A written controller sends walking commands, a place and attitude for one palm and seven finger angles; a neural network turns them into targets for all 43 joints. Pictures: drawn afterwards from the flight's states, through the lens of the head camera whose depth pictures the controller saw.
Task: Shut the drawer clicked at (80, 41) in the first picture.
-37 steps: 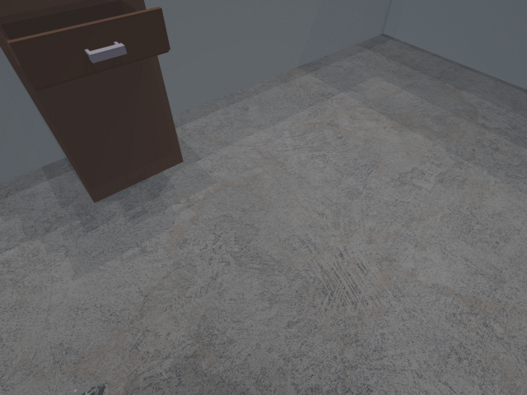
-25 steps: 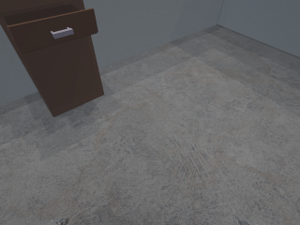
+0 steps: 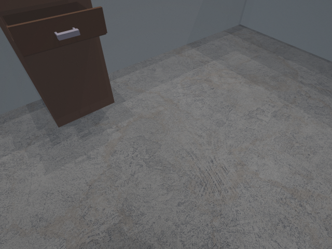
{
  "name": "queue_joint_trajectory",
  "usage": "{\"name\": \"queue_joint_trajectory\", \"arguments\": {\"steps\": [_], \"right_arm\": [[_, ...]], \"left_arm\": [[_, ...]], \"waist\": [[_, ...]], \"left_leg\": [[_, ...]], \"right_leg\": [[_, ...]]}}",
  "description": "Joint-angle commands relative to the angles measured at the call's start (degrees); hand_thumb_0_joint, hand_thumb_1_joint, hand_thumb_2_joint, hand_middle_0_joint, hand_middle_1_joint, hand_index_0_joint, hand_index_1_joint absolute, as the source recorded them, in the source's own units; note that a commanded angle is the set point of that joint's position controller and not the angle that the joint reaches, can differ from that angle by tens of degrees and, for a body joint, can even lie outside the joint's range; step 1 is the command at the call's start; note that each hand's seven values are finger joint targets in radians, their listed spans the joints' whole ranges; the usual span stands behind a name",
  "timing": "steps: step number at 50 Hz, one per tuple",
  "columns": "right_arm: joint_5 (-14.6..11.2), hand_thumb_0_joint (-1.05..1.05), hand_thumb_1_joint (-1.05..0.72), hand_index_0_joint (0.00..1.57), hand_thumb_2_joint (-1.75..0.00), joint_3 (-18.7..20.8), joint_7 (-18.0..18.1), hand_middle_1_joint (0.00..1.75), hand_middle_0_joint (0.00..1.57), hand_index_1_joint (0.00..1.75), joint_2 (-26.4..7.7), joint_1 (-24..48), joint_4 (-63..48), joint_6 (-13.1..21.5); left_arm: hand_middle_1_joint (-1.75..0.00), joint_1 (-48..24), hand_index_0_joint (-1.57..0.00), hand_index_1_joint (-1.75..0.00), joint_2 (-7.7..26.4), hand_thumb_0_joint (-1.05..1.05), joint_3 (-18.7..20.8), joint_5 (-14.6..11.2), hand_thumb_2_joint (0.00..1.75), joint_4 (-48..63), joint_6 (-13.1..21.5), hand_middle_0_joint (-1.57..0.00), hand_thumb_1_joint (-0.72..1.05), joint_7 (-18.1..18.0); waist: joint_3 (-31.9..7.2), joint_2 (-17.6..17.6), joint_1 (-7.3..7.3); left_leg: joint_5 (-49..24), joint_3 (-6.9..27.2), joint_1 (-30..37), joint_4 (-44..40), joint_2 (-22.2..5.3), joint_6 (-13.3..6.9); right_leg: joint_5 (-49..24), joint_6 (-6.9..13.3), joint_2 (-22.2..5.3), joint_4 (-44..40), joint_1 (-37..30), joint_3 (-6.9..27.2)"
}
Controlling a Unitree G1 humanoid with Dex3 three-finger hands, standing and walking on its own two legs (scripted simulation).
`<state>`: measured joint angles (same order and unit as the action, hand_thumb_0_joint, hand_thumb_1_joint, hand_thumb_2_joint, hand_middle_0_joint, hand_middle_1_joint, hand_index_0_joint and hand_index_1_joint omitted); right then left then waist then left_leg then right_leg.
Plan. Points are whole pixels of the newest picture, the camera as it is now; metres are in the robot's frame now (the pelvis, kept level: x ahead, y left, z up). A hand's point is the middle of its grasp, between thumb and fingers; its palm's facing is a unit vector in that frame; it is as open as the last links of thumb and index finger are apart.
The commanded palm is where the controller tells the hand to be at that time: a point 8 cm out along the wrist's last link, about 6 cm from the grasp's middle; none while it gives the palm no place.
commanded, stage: stand and wait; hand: left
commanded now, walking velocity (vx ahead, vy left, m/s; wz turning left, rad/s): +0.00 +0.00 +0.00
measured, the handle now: (66, 32) +1.06 +0.58 +0.02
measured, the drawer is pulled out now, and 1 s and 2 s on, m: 0.22 0.22 0.22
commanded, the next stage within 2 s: look at it before walking up in 0.20 s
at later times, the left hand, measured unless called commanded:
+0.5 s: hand out of the picture +0.07 +0.24 -0.16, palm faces -0.03 -0.95 -0.33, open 7.4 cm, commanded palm none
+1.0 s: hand out of the picture +0.07 +0.24 -0.16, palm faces -0.02 -0.94 -0.33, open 7.4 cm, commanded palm none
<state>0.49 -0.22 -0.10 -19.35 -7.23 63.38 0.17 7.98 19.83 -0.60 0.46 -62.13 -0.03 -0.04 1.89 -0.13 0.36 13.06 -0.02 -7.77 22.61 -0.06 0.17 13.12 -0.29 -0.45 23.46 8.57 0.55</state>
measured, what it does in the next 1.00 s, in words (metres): stands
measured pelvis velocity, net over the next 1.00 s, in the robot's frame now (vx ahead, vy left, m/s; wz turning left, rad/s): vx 0.00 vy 0.00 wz -0.01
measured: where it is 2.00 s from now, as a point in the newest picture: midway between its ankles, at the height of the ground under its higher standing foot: (165, 222)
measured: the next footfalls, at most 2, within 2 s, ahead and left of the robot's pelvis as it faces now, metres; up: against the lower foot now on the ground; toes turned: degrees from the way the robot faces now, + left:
right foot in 1.66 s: +0.38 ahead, -0.10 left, +0.00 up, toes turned -14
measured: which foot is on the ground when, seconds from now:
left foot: down 0.00-1.00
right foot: down 0.00-1.00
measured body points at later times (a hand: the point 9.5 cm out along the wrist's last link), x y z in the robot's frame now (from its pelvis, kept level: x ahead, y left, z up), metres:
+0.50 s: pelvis +0.00 +0.00 +0.00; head +0.00 +0.00 +0.45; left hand +0.07 +0.29 -0.13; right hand +0.08 -0.29 -0.13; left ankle -0.01 +0.12 -0.74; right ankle +0.00 -0.12 -0.74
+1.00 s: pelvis +0.00 +0.00 +0.00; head +0.00 +0.00 +0.45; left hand +0.07 +0.29 -0.14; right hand +0.08 -0.29 -0.14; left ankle -0.01 +0.12 -0.74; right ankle +0.00 -0.12 -0.74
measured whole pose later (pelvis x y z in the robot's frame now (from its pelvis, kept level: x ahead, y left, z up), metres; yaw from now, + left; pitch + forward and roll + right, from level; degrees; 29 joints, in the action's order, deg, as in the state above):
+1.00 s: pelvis +0.00 +0.00 +0.00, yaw +0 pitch -2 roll +0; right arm 0.8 -0.6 -0.1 -18.2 -7.2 63.9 0.1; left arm 8.9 18.7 -0.7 0.7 -62.7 -0.1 -0.4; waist 0.7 -0.2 0.7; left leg 12.9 -0.3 -7.7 22.1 -0.3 0.3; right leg 12.8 -0.3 -0.3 22.8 8.6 0.8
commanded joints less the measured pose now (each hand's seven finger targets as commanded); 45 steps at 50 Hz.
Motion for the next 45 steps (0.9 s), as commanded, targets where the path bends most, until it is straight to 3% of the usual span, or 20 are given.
{"name": "queue_joint_trajectory", "arguments": {"steps": [1, 6, 45], "right_arm": [[0.1, 0.0, -0.9, 0.2, -0.9, 2.3, 0.9, 0.3, 0.2, 0.3, -11.7, 3.5, -3.6, 1.7], [0.0, 0.0, -0.9, 0.2, -0.9, 2.4, 0.8, 0.3, 0.2, 0.3, -11.6, 3.3, -3.3, 1.7], [-0.1, 0.0, -0.9, 0.2, -0.9, 2.2, 0.9, 0.3, 0.2, 0.3, -11.8, 3.4, -2.9, 1.8]], "left_arm": [[-0.3, -3.0, -0.2, -0.3, 11.4, 0.0, 2.4, 0.2, 0.9, 3.9, 1.2, -0.2, 0.9, -0.7], [-0.3, -2.8, -0.2, -0.3, 11.4, 0.0, 2.4, 0.2, 0.9, 3.8, 1.4, -0.2, 0.9, -0.7], [-0.3, -2.4, -0.2, -0.3, 11.3, 0.0, 2.4, 0.2, 0.9, 3.3, 1.5, -0.2, 0.9, -0.7]], "waist": [[-2.7, 0.1, -0.12], [-3.1, -1.0, -0.16], [-3.7, -0.2, -0.16]], "left_leg": [[-6.9, 5.3, -0.1, -4.6, -6.6, -2.0], [-7.1, 5.3, 0.3, -4.4, -6.6, -1.9], [-11.1, 5.1, 1.8, -5.0, -7.0, -1.7]], "right_leg": [[-5.8, 1.9, -6.1, -4.3, 0.4, 5.2], [-5.9, 1.9, -6.3, -4.7, 0.5, 5.5], [-10.3, 1.6, -6.4, -5.2, -1.0, 4.9]]}}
